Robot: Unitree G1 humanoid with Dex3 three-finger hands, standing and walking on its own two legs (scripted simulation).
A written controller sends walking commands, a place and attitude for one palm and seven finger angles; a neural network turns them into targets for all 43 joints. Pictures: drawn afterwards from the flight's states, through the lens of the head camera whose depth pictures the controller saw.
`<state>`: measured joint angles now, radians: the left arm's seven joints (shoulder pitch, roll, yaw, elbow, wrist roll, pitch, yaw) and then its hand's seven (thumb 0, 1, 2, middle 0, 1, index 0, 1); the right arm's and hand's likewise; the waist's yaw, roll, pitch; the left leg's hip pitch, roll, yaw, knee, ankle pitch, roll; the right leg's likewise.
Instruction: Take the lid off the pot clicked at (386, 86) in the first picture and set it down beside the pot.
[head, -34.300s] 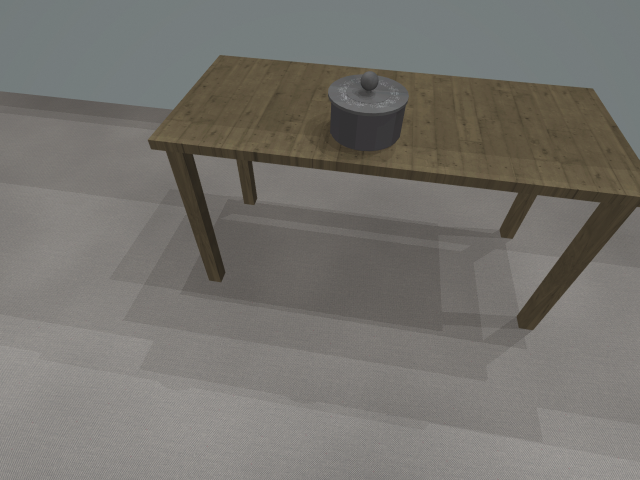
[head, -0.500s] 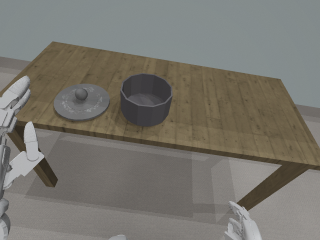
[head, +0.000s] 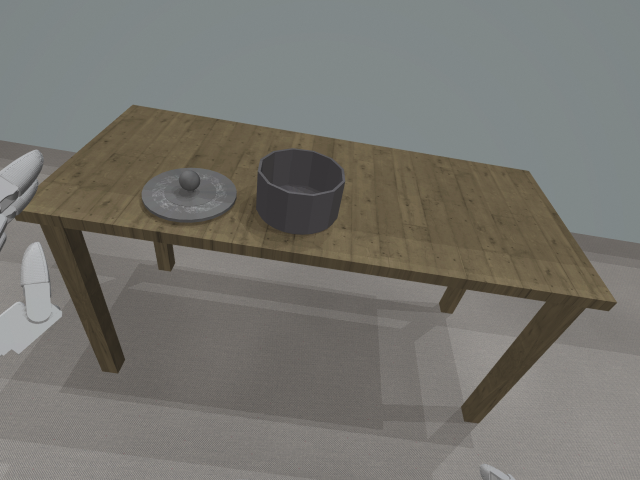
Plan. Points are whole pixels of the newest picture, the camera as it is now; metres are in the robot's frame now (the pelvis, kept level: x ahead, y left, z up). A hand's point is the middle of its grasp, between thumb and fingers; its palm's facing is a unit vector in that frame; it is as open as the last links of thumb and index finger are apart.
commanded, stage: stop stepping back and stand still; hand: left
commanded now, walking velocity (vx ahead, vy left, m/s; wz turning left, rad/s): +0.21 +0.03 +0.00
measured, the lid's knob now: (189, 180) +0.72 +0.34 -0.03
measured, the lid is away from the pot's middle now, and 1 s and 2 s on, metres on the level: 0.25 0.25 0.25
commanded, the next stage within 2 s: none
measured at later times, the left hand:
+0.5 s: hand out of the picture +0.09 +0.33 +0.18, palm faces +0.48 -0.81 -0.34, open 7.4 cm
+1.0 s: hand out of the picture -0.04 +0.30 -0.16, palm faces -0.07 -0.99 -0.12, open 7.2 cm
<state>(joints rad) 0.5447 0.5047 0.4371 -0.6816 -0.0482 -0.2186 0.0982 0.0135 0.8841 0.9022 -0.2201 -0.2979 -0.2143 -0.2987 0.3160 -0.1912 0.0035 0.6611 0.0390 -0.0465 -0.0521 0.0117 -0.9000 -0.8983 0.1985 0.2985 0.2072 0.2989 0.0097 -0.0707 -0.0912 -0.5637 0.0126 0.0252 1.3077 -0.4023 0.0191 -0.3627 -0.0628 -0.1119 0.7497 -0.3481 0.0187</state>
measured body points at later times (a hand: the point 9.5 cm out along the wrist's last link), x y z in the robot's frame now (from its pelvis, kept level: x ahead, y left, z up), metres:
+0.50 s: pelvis -0.10 +0.05 -0.01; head -0.13 +0.12 +0.43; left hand +0.06 +0.37 +0.20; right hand +0.04 -0.19 -0.07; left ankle -0.13 +0.11 -0.69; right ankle -0.11 -0.07 -0.71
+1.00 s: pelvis -0.11 +0.10 +0.03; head -0.09 +0.18 +0.47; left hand -0.04 +0.35 -0.15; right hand -0.16 -0.16 -0.07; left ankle -0.14 +0.10 -0.71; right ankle -0.13 -0.09 -0.60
